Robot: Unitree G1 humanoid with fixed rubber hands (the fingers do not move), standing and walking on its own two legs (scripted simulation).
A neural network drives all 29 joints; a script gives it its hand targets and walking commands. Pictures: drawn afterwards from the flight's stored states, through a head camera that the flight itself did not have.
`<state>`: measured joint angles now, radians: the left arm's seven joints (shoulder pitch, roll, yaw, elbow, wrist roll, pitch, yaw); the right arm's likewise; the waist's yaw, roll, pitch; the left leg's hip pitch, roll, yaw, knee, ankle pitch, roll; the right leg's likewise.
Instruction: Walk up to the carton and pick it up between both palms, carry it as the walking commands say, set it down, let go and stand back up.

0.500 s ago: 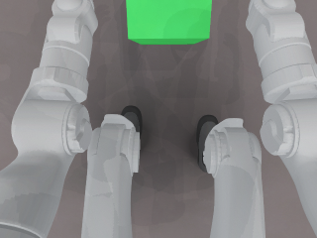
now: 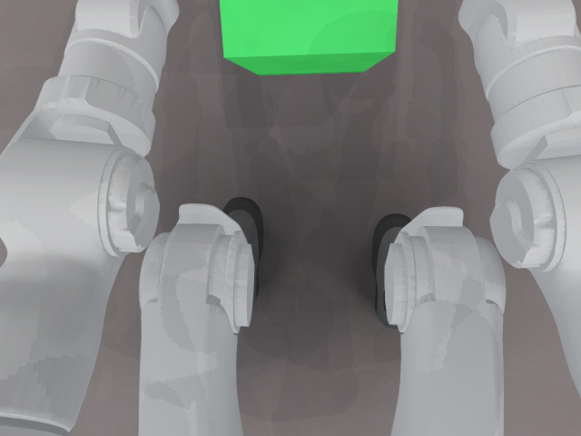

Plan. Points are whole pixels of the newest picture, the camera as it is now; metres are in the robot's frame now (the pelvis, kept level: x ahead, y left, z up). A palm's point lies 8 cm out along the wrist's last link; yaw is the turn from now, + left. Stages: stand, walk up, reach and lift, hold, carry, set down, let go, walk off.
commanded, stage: reach and lift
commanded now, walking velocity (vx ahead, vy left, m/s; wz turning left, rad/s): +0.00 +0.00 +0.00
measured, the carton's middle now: out of the picture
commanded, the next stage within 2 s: none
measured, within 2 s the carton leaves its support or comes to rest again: leaves its support in 0.54 s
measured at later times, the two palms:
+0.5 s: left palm out of the picture +0.56 +0.14 -0.19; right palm out of the picture +0.55 -0.11 -0.19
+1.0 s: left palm out of the picture +0.57 +0.13 -0.15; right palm out of the picture +0.55 -0.11 -0.20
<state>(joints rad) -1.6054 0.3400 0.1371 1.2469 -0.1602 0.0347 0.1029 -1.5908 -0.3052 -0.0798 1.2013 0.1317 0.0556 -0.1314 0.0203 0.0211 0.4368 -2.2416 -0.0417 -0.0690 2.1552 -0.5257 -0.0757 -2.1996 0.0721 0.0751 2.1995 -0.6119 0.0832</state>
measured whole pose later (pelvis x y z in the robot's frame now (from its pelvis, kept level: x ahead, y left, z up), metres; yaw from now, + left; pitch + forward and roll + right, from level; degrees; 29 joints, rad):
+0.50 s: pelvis +0.01 +0.00 +0.00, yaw +0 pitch +37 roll +1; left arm -1.55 0.25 0.24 1.14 -0.08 0.06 0.11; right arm -1.55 -0.17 -0.19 1.13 -0.02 0.09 -0.13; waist 0.00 -0.01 0.44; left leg -2.24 -0.03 -0.07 2.15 -0.55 -0.08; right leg -2.21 0.08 0.08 2.19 -0.62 0.08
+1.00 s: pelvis +0.01 +0.00 -0.01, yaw -1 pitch +38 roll +0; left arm -1.53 0.12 0.48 1.00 0.17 0.15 0.03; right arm -1.45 -0.20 -0.25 1.06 -0.06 0.23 -0.08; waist 0.05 0.00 0.34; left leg -2.28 -0.03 -0.08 2.19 -0.57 -0.08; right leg -2.25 0.09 0.07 2.23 -0.65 0.07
